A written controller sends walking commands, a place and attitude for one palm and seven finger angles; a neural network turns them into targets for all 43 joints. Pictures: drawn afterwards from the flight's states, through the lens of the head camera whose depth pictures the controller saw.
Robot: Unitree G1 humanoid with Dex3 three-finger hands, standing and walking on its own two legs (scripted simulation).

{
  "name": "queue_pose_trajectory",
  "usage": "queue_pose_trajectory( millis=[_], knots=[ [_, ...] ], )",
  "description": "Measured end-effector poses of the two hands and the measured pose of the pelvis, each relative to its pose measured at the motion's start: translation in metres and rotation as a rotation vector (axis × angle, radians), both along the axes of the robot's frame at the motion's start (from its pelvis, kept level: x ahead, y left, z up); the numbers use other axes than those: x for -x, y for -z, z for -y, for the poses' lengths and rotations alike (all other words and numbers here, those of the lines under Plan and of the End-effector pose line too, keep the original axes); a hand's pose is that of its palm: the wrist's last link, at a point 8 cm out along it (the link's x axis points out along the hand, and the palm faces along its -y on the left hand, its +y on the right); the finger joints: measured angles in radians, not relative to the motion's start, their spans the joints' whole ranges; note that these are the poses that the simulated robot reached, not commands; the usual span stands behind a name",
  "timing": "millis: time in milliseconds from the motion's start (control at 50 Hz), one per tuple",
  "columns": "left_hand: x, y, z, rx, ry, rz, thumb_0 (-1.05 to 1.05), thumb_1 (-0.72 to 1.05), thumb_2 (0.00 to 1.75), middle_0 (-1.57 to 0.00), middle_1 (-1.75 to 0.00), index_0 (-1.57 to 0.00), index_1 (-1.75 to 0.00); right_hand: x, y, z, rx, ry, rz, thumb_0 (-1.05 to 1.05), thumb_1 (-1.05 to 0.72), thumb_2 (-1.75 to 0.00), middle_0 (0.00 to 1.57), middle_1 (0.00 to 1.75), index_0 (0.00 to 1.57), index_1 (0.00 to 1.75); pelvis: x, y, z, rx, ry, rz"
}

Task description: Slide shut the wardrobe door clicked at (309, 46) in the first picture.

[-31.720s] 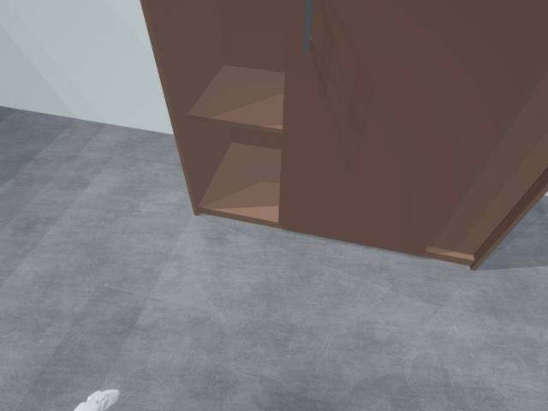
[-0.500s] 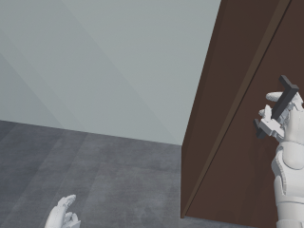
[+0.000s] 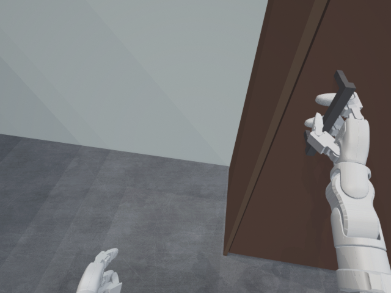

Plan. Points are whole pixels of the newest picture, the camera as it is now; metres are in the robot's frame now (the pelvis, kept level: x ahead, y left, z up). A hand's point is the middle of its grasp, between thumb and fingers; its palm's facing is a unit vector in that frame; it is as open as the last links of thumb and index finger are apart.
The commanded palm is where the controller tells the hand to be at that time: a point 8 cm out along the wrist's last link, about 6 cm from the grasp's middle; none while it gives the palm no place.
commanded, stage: stop walking and hold the door there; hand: right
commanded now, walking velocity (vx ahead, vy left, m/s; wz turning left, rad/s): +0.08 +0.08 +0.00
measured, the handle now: (324, 116) +0.41 -0.23 +0.19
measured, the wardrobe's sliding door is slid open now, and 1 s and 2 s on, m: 0.00 0.00 0.00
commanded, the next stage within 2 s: loosen the grip on the handle in 1.06 s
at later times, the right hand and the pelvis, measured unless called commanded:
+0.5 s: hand (313, 134) +0.36 -0.20 +0.18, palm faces +0.28 +0.95 -0.15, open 5.8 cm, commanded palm +0.33 -0.23 +0.17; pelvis +0.01 +0.00 +0.01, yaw +3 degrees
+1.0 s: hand (311, 133) +0.36 -0.20 +0.18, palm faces +0.38 +0.91 -0.17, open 5.9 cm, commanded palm +0.32 -0.23 +0.17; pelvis +0.02 +0.03 +0.01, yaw +1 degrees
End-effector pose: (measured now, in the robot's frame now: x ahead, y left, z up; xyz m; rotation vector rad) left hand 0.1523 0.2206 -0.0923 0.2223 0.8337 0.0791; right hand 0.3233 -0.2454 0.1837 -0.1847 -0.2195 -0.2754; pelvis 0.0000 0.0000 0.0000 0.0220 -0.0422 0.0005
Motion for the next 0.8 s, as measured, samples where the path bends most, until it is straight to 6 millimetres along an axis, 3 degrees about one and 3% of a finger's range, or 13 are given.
queue_pose_trajectory(
  millis=[80,180,400,540,800],
  knots=[
    [0.002,-0.005,-0.003,-0.053,-0.033,0.014,0.01,0.9,0.9,-0.21,-0.3,-0.2,-0.3,-0.002,0.002,0.002,-0.02,-0.044,0.032,-0.02,-0.78,-0.82,0.46,1.4,0.25,1.38,0.001,0.005,0.012,0.006,0.005,0.005],
    [0.004,-0.015,0.006,-0.052,-0.067,0.024,0.01,0.9,0.9,-0.2,-0.3,-0.2,-0.3,-0.001,0.001,0.002,-0.038,-0.049,0.017,-0.02,-0.78,-0.82,0.46,1.4,0.27,1.38,-0.006,-0.005,0.023,0.001,-0.023,0.0],
    [-0.01,-0.026,0.024,-0.006,-0.014,0.056,0.01,0.9,0.9,-0.21,-0.3,-0.2,-0.3,-0.001,0.0,0.002,-0.028,-0.041,-0.002,-0.02,-0.77,-0.82,0.46,1.4,0.29,1.39,-0.01,-0.015,0.015,-0.015,-0.042,-0.009],
    [-0.02,-0.022,0.001,-0.002,-0.032,0.091,0.01,0.9,0.9,-0.21,-0.3,-0.2,-0.3,0.0,0.001,-0.001,0.002,0.012,0.008,-0.03,-0.77,-0.83,0.46,1.4,0.26,1.38,-0.009,-0.007,-0.001,0.015,-0.052,-0.019],
    [-0.007,-0.014,-0.056,-0.054,-0.108,0.042,0.01,0.9,0.9,-0.2,-0.3,-0.2,-0.3,0.001,0.0,-0.007,0.003,0.087,-0.003,-0.03,-0.78,-0.85,0.46,1.4,0.23,1.38,-0.017,-0.006,-0.026,0.012,-0.032,-0.033]
  ],
)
